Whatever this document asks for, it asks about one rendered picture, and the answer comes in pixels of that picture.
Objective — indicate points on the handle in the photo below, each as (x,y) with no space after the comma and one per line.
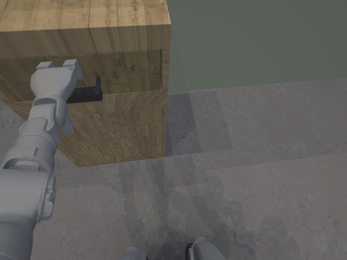
(87,94)

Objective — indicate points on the cabinet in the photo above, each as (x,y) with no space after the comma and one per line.
(122,127)

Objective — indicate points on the robot shin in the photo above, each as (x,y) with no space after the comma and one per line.
(201,239)
(132,249)

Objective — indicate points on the left robot forearm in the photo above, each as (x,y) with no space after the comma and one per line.
(36,144)

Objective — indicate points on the robot left hand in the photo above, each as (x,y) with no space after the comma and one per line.
(58,81)

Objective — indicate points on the left robot shin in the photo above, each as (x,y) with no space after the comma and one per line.
(132,249)

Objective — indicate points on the right robot shin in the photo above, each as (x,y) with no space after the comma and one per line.
(201,239)

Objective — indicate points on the drawer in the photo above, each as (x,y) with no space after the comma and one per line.
(120,72)

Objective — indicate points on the left robot upper arm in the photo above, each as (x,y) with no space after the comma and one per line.
(26,198)

